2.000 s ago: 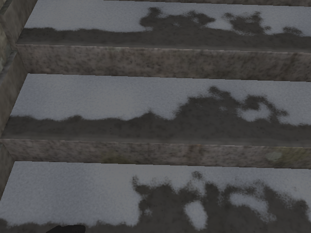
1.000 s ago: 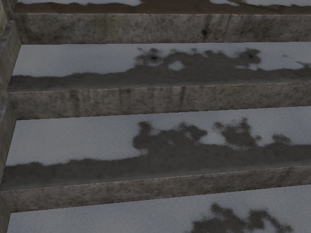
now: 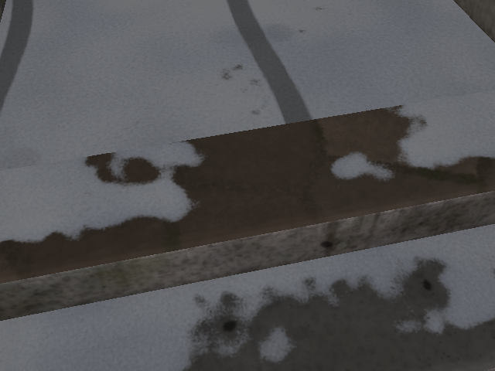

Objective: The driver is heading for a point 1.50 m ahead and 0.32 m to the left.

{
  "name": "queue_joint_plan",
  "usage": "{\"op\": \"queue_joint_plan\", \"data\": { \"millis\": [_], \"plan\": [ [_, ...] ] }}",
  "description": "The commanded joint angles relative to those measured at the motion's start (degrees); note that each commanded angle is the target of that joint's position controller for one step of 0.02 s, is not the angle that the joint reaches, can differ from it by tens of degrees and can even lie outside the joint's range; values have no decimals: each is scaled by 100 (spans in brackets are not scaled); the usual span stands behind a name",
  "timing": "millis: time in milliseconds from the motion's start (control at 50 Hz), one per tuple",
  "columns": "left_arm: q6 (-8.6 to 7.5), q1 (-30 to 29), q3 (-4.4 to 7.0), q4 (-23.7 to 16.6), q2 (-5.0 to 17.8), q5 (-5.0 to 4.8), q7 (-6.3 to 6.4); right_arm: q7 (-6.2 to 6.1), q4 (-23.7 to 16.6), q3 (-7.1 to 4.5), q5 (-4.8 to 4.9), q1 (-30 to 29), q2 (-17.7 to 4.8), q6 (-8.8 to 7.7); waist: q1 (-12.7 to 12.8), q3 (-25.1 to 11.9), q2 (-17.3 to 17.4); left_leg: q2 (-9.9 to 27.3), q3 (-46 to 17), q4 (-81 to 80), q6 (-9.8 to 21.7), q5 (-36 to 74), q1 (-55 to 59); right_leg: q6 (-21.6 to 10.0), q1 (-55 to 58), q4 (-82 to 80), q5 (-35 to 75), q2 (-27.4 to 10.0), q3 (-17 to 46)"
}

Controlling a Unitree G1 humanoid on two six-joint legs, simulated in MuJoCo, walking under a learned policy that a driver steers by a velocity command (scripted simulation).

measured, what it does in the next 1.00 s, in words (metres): climbs: right foot 0.15 m higher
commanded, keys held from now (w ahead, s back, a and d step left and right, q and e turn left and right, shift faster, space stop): w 0.38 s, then w+q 0.62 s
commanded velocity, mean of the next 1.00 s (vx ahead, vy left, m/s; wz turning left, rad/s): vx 0.50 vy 0.00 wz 0.24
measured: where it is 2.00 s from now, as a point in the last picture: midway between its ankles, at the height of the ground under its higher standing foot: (174, 92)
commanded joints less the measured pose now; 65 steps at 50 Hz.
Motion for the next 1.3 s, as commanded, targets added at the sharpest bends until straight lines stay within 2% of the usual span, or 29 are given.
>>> {"op": "queue_joint_plan", "data": {
  "millis": [20, 80, 180, 260, 360, 400, 420, 460, 480, 500, 520, 540, 560, 600, 640, 680, 760, 860, 960, 1000, 1020, 1060, 1080, 1100, 1120, 1160, 1200, 1220, 1300],
  "plan": [
    [-94, -761, 34, -1313, 78, 250, -130, -37, 493, -480, -21, 826, -734, -170, -56, -429, -398, 1827, -4954, -4499, 785, -1621, 2588, -147, -3098, 4190, 339, 160, 506],
    [228, -746, -209, -1577, -504, 95, 44, 29, 1410, -253, -46, 1432, 116, -395, 375, 206, -316, 1244, -3065, -4217, 373, 301, 1890, -316, -3973, 5112, 246, 214, 725],
    [441, -1169, -269, -1834, -309, 61, 24, 90, 1509, -233, 94, 1588, -271, -615, 497, 213, -149, 1085, -1911, -4676, 95, 1507, 2115, -51, -4722, 4112, 203, -41, 285],
    [541, -2217, -277, -2193, -504, 48, 216, 94, 1589, -393, 89, 2376, -788, -701, 92, 297, 578, 1410, -2258, -5083, 603, 1281, 3194, -80, -6369, 5820, -775, -234, -363],
    [448, -3870, -472, -3056, -588, 83, 145, -106, 1758, -392, 15, 3172, -588, -516, -317, 630, 321, 1401, -2100, -5872, 386, 945, 4267, -117, -7175, 4004, -1703, -855, -723],
    [534, -3822, -551, -3143, -737, 72, 8, -280, 1762, -449, 111, 3233, -586, -347, -481, 295, 539, 1413, -1769, -6685, 562, 2807, 4101, -171, -5347, 2243, -1611, -960, -1062],
    [562, -3580, -537, -2977, -704, -114, -44, -257, 1646, -406, 132, 2952, -519, -293, -385, 180, 311, 1183, -1339, -6711, 608, 3919, 3764, -261, -4102, 1107, -1578, -709, -1569],
    [535, -2404, -359, -2517, -582, -187, 7, -147, 1438, -466, 122, 2877, -1010, -407, 183, -997, 778, 1495, -1119, -5257, 523, 9493, 3835, -451, -1459, 581, -1674, 208, -1874],
    [517, -1399, -189, -2248, -210, -211, 44, -67, 1309, -584, 152, 2698, -1469, -515, 640, -1474, 1007, 1609, -1238, -4186, 359, 10345, 4304, -556, -813, -11, -1696, 349, -1600],
    [511, -666, -52, -2123, 136, -103, 85, 84, 1184, -655, 226, 2342, -1675, -648, 1143, -2009, 1226, 1521, -1207, -2943, 161, 9965, 4232, -666, 151, -759, -1449, 180, -940],
    [426, -170, 165, -1870, 704, 122, 147, 227, 862, -614, 424, 2334, -1137, -736, 1093, -2300, 447, 836, -1265, -957, -204, 7832, 2264, -1056, 1417, -1724, -2412, -1219, 1634],
    [499, -28, 356, -1850, 1308, 122, 139, 360, 586, -659, 244, 2107, -844, -732, 1120, -2656, -1177, -271, -1515, 1592, -390, 1736, 1421, -1416, 1573, -4197, -2474, -2362, 4502],
    [510, -769, 345, -1769, 1140, 68, 110, 353, 510, -726, 26, 2106, -686, -666, 656, -2480, -826, -116, -2348, 3509, -372, 1661, 778, -1216, 1058, -4695, -3251, -2492, 4978],
    [308, -1440, 151, -1322, 353, -88, 108, 244, -90, -629, -231, 1447, -343, -508, 65, -674, 4, 415, -1628, 4220, -256, 2240, -66, -895, -478, -4373, -3583, -2235, 3012],
    [154, -1050, -21, -610, -251, 139, 80, 168, -186, -495, -89, 1323, -9, -349, -234, -170, 186, 364, -1684, 4844, -45, 2094, -677, -560, -821, -4235, -2237, -1935, 1543],
    [29, -595, -38, -150, -323, 155, 5, 135, -260, -297, -9, 1312, 393, -151, -432, 90, 48, 304, -1909, 5209, 68, 1998, -1411, -212, -742, -4333, -1454, -1788, 608],
    [-199, -685, -56, -78, 1, 80, -7, 103, -409, -326, -98, 720, 158, 130, -541, 357, -19, 129, -1626, 4295, -102, 2288, -1765, 129, -1007, -4827, -793, -1578, -778],
    [-306, 346, 24, 263, 444, 101, 19, -150, -934, -276, -84, -536, 212, 247, -206, 476, -285, 110, -1453, 5853, 63, 968, -3793, -165, 880, -5252, -325, -1911, -842],
    [-76, 788, 43, 309, 477, 22, 390, 143, -1447, -143, -76, -1544, 100, 334, 17, 332, -404, 702, -344, 2604, 19, 271, -2666, -259, 1464, -6330, 295, -1615, -1643],
    [38, 479, 5, 116, 554, -132, 468, 226, -1278, -129, 7, -1285, 161, 386, -125, 240, -154, 384, 481, 1041, 288, -438, -991, -366, 1451, -6079, 3806, -1643, -2158],
    [76, 630, 60, 28, 849, -147, 504, 203, -1073, -158, 63, -862, 158, 429, -235, -229, -405, -132, 916, 969, 333, -640, -61, -389, 1608, -5219, 7151, -1774, -2192],
    [119, 186, 227, -273, 1547, -273, 343, 164, -641, -352, 121, 876, -399, 380, -882, -1305, -1165, -587, 346, -69, 630, -617, 1437, -329, 2183, -2886, 9013, -2032, -2055],
    [53, 43, 239, -581, 1556, -308, 206, 169, -541, -538, 114, 1409, -834, 303, -1119, -1793, -1037, -449, -1026, -1017, 838, -649, 2911, -113, 1006, -1180, 7316, -1751, -2000],
    [-53, -343, 183, -1177, 1146, -231, -27, 118, -532, -807, 184, 1352, -1608, 312, -985, -1910, 588, 677, -4328, -2958, 1523, -2281, 3721, 332, -1125, 1383, 2491, -541, -1732],
    [-164, -806, 257, -1467, 958, -6, -174, 120, -715, -958, 178, 697, -1842, 372, -674, -2181, 764, 1163, -6735, -4736, 1439, -2918, 3921, 483, -2198, 3348, -264, 118, -197],
    [-157, -876, 95, -1839, 360, 42, -76, 75, -422, -836, 26, 498, -1383, 193, -151, -1077, -273, 1290, -5811, -4575, 1026, -1562, 2852, 374, -2901, 4105, 25, -274, 221],
    [-51, -1050, -62, -2148, -8, 109, 119, 59, -10, -660, -94, 581, -783, -53, 224, -124, -483, 908, -4520, -3972, 846, 299, 1836, 217, -3499, 4536, -437, -424, 202],
    [79, -904, -178, -2211, -191, 191, 196, 63, 107, -670, -109, 572, -838, -117, 414, -64, -344, 689, -3731, -3833, 623, 1026, 1728, 172, -3582, 4349, -442, -537, 256],
    [416, -1061, -167, -2160, 319, 258, 216, 81, 105, -614, 42, 736, -1053, -318, 455, 20, -282, 235, -2693, -4216, 396, 1981, 1551, 362, -3305, 1983, -359, -780, -23]
  ]
}}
